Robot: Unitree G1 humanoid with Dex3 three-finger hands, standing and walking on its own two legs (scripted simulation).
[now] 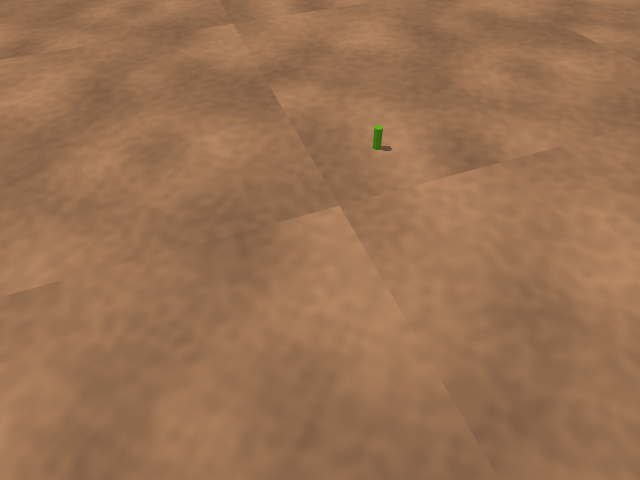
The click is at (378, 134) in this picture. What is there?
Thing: slim round
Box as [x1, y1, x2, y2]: [373, 125, 382, 149]
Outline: 380,125 376,125 374,128 373,148 378,149 380,147 382,127
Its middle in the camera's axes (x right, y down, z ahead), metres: +0.31 -0.55 +2.08
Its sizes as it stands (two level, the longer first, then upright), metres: 0.043 0.043 0.124
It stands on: the floor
